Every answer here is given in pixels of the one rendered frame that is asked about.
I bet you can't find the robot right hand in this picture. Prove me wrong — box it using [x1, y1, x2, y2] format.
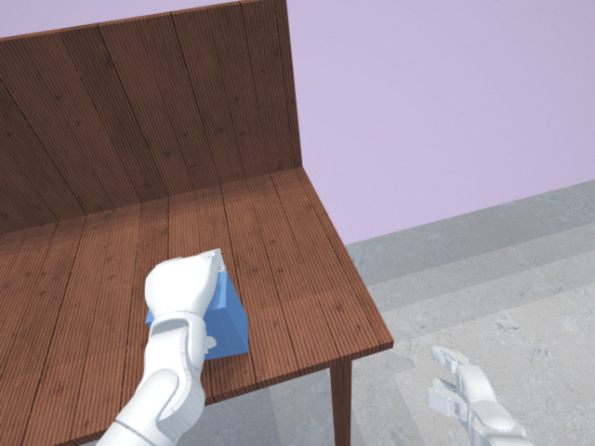
[428, 346, 497, 431]

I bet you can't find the right robot forearm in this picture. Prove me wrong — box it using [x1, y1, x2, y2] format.
[467, 400, 535, 446]

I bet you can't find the sponge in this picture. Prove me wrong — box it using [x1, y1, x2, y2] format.
[145, 271, 248, 360]

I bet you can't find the table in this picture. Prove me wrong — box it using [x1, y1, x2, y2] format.
[0, 0, 394, 446]

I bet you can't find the robot left hand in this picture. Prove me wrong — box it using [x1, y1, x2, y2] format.
[145, 248, 226, 354]

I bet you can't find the left robot forearm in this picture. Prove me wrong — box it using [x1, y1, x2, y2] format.
[95, 311, 205, 446]

